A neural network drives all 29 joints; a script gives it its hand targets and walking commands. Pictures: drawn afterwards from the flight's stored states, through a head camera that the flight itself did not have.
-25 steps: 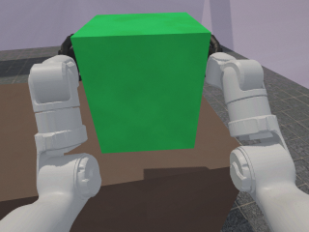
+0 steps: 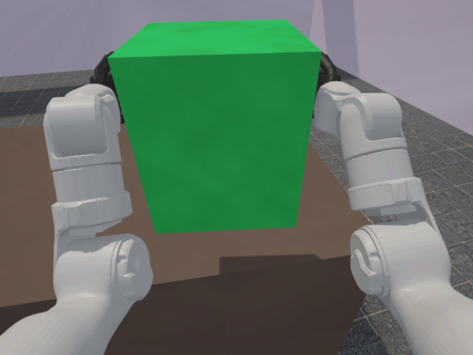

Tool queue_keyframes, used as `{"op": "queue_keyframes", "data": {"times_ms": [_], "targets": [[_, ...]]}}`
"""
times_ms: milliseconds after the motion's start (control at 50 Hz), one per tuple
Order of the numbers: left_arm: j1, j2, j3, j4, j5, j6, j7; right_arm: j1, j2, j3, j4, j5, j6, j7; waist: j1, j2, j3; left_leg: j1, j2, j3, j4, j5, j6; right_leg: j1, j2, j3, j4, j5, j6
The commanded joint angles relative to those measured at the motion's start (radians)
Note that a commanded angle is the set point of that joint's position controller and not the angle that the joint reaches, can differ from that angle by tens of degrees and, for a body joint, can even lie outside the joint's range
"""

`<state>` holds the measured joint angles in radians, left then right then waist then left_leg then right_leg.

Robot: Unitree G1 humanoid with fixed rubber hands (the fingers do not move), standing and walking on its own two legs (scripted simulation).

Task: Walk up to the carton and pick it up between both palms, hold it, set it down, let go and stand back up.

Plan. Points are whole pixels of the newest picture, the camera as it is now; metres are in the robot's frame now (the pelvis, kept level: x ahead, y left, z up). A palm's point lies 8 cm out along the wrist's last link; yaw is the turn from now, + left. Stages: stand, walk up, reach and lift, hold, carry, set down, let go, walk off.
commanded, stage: hold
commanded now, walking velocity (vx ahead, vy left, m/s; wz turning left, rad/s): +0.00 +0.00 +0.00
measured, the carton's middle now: (221, 124) +0.38 +0.01 +0.28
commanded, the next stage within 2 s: none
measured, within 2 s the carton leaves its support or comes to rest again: neither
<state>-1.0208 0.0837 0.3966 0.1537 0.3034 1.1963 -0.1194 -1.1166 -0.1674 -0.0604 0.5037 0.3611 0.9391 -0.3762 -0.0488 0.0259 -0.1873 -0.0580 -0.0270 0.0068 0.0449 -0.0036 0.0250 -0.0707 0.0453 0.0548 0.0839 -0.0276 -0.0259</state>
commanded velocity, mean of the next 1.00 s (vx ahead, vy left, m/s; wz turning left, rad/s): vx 0.00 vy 0.00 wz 0.00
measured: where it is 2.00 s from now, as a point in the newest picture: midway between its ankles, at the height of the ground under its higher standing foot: outside the picture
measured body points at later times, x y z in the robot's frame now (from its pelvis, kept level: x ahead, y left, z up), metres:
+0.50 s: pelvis +0.00 +0.00 +0.00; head -0.06 -0.01 +0.45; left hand +0.37 +0.16 +0.32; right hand +0.39 -0.15 +0.32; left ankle +0.01 +0.10 -0.76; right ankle +0.01 -0.10 -0.76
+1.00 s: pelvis +0.00 +0.00 +0.00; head -0.06 -0.01 +0.45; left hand +0.37 +0.16 +0.33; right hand +0.39 -0.15 +0.32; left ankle +0.01 +0.10 -0.76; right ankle +0.01 -0.10 -0.76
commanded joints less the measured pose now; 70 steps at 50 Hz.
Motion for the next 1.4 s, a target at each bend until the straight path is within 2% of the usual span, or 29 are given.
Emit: {"op": "queue_keyframes", "data": {"times_ms": [0,380,740,1380], "targets": [[-0.66,-0.412,-0.326,-0.12,-0.23,-0.042,-0.132,-0.675,0.448,0.161,-0.252,0.15,-0.048,0.094,-0.006,0.008,-0.357,0.118,0.06,-0.029,0.041,0.165,-0.017,0.136,-0.041,0.031,0.042,0.151,0.082],[-0.644,-0.402,-0.315,-0.141,-0.219,-0.025,-0.138,-0.665,0.438,0.168,-0.26,0.157,-0.038,0.098,-0.002,-0.002,-0.363,0.131,0.062,-0.029,0.034,0.199,-0.021,0.163,-0.038,0.034,0.035,0.185,0.083],[-0.655,-0.402,-0.303,-0.1,-0.219,-0.04,-0.141,-0.677,0.451,0.166,-0.251,0.153,-0.044,0.093,0.002,-0.014,-0.354,0.119,0.056,-0.024,0.039,0.151,-0.008,0.132,-0.045,0.029,0.039,0.144,0.095],[-0.647,-0.403,-0.315,-0.135,-0.22,-0.027,-0.14,-0.665,0.438,0.165,-0.26,0.155,-0.038,0.097,-0.003,0.0,-0.361,0.126,0.061,-0.027,0.034,0.184,-0.02,0.155,-0.037,0.031,0.036,0.169,0.084]]}}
